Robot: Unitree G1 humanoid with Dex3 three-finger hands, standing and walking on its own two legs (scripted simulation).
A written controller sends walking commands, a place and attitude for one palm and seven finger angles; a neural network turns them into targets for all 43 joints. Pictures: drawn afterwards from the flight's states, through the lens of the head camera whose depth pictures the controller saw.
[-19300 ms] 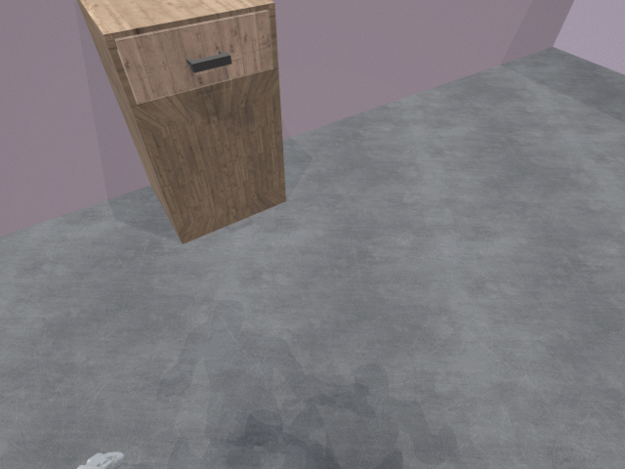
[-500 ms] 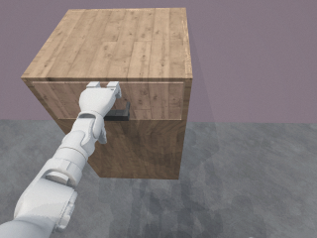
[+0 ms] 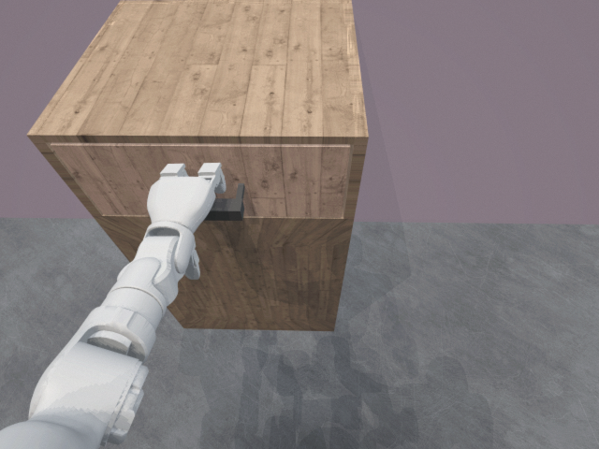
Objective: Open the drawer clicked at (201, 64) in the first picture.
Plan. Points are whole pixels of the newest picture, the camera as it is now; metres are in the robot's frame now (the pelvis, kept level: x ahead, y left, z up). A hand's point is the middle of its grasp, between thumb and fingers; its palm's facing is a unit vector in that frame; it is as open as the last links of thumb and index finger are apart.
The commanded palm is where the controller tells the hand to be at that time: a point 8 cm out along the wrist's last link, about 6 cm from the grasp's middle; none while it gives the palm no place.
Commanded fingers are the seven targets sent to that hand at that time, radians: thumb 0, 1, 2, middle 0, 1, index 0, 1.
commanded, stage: lower the fingers behind the handle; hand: left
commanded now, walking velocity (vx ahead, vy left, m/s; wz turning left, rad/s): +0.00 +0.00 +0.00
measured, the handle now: (208, 199) +0.51 +0.15 +0.00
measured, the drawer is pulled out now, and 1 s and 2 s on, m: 0.00 0.00 0.00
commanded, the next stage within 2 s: close the thumb around the handle in 1.00 s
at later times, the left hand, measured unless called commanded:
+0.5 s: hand (192, 224) +0.45 +0.17 +0.00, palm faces -0.01 -0.01 -1.00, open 13.8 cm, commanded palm +0.42 +0.17 +0.04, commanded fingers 0.00 -0.50 0.30 -0.30 -1.20 -0.30 -1.20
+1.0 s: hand (193, 229) +0.44 +0.17 +0.00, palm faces +0.00 -0.01 -1.00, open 13.9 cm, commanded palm +0.41 +0.16 +0.03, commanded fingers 0.00 -0.50 0.30 -0.30 -1.20 -0.30 -1.20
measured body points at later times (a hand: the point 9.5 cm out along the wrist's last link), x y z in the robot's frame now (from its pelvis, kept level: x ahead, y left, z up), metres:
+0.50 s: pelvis -0.01 +0.01 -0.01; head +0.06 +0.00 +0.43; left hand +0.44 +0.17 +0.06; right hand +0.04 -0.25 -0.15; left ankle -0.03 +0.09 -0.71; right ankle -0.01 -0.06 -0.71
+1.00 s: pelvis -0.02 +0.02 -0.02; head +0.05 +0.01 +0.42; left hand +0.44 +0.16 +0.05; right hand +0.02 -0.25 -0.15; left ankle -0.03 +0.09 -0.71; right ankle -0.01 -0.06 -0.71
